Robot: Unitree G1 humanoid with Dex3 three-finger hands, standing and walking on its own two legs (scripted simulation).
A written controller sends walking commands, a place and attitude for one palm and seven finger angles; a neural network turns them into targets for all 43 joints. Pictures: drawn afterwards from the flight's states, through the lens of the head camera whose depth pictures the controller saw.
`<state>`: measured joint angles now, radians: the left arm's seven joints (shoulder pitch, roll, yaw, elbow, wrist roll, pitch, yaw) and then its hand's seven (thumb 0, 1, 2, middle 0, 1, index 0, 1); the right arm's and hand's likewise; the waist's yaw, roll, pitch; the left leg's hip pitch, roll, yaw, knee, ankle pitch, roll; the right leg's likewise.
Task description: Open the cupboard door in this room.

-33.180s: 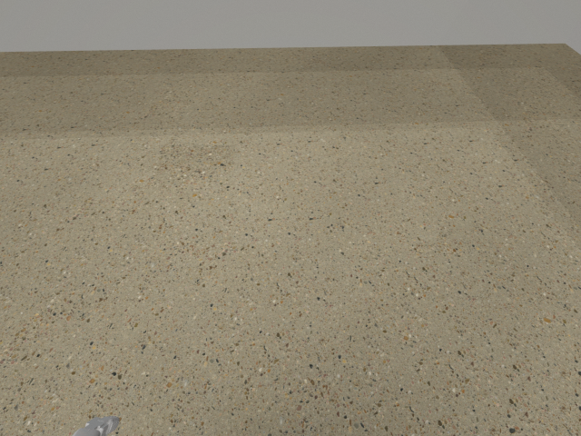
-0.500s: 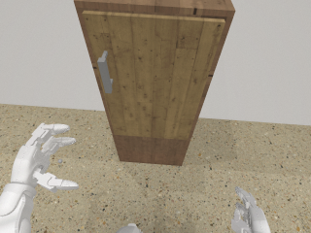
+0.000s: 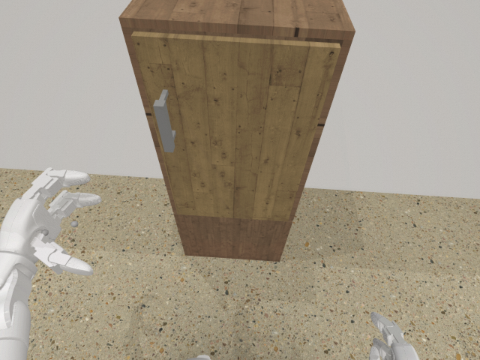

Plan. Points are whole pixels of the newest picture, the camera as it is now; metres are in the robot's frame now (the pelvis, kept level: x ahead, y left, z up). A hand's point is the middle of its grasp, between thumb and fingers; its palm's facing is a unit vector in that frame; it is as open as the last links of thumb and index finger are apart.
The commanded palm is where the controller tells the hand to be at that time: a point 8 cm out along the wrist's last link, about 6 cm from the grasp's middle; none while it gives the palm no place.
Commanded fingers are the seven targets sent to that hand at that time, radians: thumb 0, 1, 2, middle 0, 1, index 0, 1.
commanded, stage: raise the hand with hooked fingers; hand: left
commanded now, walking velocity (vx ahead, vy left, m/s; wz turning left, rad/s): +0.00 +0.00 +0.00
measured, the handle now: (167, 121) +0.57 +0.19 +0.06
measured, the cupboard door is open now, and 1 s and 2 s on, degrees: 0 0 0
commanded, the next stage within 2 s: move the hooked fingers beside the handle in 0.36 s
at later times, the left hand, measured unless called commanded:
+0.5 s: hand (84, 228) +0.29 +0.26 +0.08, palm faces +0.01 -1.00 -0.01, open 14.0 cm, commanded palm +0.27 +0.31 +0.08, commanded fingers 0.00 -0.50 0.30 -0.30 -1.20 -0.30 -1.20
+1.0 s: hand (106, 188) +0.37 +0.26 +0.07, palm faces -0.02 -1.00 +0.01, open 14.0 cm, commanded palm +0.35 +0.31 +0.07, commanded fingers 0.00 -0.50 0.30 -0.30 -1.20 -0.30 -1.20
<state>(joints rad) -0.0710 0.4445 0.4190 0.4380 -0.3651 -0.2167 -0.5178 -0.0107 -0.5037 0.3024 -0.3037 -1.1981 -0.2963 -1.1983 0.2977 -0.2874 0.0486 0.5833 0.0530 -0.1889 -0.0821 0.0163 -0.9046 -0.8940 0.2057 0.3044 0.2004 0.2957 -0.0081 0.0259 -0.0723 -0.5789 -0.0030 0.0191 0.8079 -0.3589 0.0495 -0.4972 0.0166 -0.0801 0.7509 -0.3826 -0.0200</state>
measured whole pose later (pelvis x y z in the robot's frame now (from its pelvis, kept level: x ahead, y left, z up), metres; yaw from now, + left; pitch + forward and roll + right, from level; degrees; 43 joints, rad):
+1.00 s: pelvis +0.00 -0.01 -0.01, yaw -1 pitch +11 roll -2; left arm -0.38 0.49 0.43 0.75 -0.30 -0.27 -0.51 -0.01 -0.50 0.30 -0.30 -1.20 -0.30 -1.20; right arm 0.33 -0.29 0.05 0.60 0.05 -0.12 -0.08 0.01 -0.91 -0.89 0.20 0.30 0.20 0.30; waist -0.04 0.01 -0.07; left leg -0.68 0.01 0.02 0.86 -0.38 0.04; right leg -0.60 0.03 -0.07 0.81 -0.40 -0.03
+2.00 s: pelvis +0.01 +0.00 -0.03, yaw -3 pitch +20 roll -4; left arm -0.89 0.70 0.48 1.24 -0.13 -0.33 -0.44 -0.01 -0.50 0.30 -0.30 -1.20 -0.30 -1.20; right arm 0.40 -0.30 0.06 0.62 0.02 0.06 -0.05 0.01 -0.91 -0.89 0.21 0.30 0.20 0.30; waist -0.17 0.01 -0.09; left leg -0.89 0.04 0.02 0.97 -0.42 0.05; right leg -0.81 0.06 -0.07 0.89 -0.42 -0.03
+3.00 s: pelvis +0.01 +0.01 -0.03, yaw -3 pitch +21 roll -5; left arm -0.92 0.71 0.46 1.23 -0.12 -0.33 -0.41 -0.01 -0.50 0.30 -0.30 -1.20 -0.30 -1.20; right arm 0.40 -0.28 0.07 0.61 0.01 0.10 -0.04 0.01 -0.91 -0.89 0.21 0.30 0.20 0.30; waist -0.18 0.02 -0.09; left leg -0.94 0.04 0.02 1.00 -0.44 0.06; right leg -0.84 0.06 -0.08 0.90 -0.43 -0.01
